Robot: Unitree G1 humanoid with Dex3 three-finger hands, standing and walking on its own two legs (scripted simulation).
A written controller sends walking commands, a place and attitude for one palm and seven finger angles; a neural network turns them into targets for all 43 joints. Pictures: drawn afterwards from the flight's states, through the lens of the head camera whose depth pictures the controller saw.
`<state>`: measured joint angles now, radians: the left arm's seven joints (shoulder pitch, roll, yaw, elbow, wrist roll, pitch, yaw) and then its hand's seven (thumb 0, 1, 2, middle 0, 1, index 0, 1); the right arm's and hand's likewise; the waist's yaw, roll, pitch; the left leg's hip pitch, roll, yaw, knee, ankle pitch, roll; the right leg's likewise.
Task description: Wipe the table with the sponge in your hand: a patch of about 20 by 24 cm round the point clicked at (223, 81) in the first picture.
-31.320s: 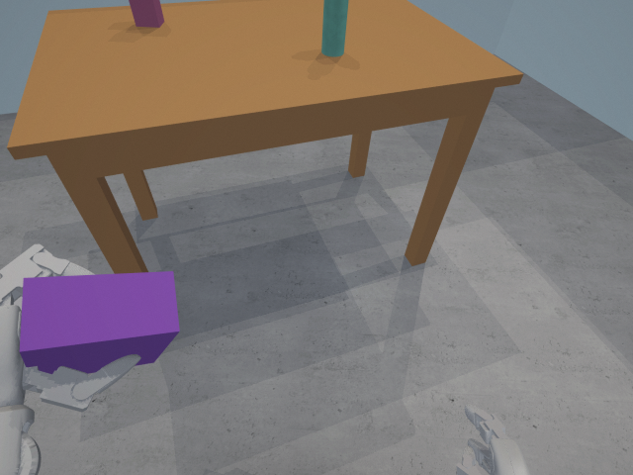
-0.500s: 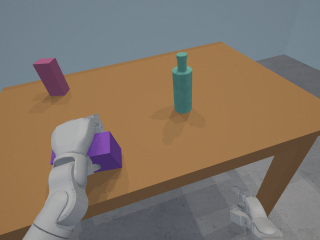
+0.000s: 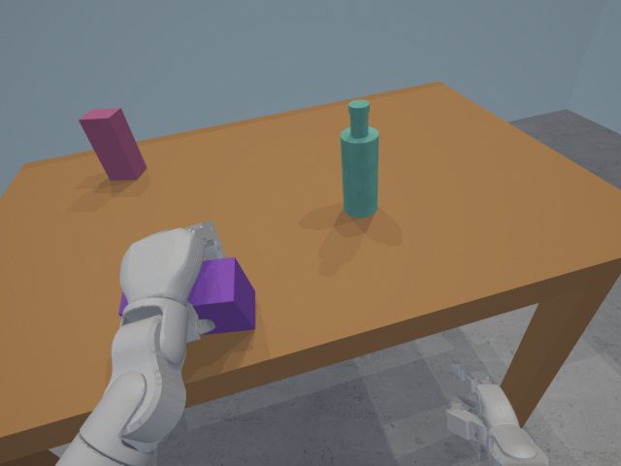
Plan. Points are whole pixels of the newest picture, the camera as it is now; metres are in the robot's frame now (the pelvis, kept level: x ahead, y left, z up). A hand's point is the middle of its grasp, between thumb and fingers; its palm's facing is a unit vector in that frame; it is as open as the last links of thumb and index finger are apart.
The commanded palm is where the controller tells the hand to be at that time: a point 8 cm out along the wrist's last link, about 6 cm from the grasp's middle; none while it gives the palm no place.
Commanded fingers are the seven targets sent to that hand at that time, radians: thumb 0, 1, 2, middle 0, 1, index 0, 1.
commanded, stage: slide across to the third lane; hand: left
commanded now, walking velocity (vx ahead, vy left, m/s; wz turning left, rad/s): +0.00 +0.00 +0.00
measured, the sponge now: (199, 306) +0.28 +0.20 +0.10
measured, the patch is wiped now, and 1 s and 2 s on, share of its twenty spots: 0.80 0.85 0.95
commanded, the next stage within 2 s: wipe forward along the third lane in 0.34 s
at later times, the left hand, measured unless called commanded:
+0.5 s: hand (260, 261) +0.31 +0.11 +0.16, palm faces +0.18 -0.27 -0.95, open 9.8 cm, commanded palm +0.27 +0.13 +0.21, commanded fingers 0.00 0.10 1.30 -1.20 -1.60 -1.20 -1.60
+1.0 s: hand (257, 244) +0.35 +0.13 +0.15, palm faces +0.09 -0.15 -0.98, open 9.9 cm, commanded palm +0.32 +0.16 +0.19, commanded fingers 0.00 0.10 1.30 -1.20 -1.60 -1.20 -1.60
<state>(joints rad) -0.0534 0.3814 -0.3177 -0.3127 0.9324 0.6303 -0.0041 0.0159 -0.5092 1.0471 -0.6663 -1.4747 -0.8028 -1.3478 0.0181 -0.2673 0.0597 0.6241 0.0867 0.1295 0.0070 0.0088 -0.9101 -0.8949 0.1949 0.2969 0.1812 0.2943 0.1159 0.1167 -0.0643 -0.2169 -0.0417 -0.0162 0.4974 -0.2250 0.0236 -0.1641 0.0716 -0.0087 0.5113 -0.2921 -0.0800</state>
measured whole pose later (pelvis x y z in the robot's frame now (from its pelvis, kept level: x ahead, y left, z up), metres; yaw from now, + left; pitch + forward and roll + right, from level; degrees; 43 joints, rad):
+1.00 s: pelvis +0.00 -0.05 +0.00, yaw -2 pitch -1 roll +2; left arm -0.39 0.34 -0.31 0.13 0.89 0.67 -0.08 0.01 -0.58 1.07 -0.76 -1.39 -0.85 -1.34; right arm 0.01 -0.28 0.07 0.67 0.08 0.17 -0.04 0.01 -0.91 -0.89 0.20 0.30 0.20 0.30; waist 0.06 0.10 -0.10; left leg -0.23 0.01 -0.02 0.48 -0.22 0.02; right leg -0.19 0.13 0.00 0.50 -0.28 -0.14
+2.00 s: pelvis +0.00 -0.02 +0.00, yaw -4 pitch +4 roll +1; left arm -0.76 0.41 -0.18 0.75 0.96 0.44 -0.07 0.00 -0.61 1.07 -0.81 -1.31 -0.82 -1.41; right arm 0.13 -0.28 0.05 0.71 0.07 0.12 -0.08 0.01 -0.91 -0.89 0.20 0.30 0.20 0.30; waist 0.00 0.08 -0.13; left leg -0.37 -0.03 -0.08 0.51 -0.22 0.03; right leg -0.32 0.13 0.04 0.51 -0.25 -0.11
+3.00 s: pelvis +0.04 +0.05 +0.00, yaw -2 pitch +2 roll -1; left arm -0.58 0.22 -0.46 0.31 0.95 0.77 0.04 0.01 -0.50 1.03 -0.67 -1.46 -0.75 -1.45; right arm 0.01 -0.24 0.06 0.65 0.09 0.23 0.07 0.01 -0.91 -0.89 0.20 0.30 0.19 0.30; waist 0.08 0.08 -0.15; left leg -0.27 -0.12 -0.06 0.51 -0.26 0.09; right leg -0.20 0.03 0.03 0.48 -0.31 -0.02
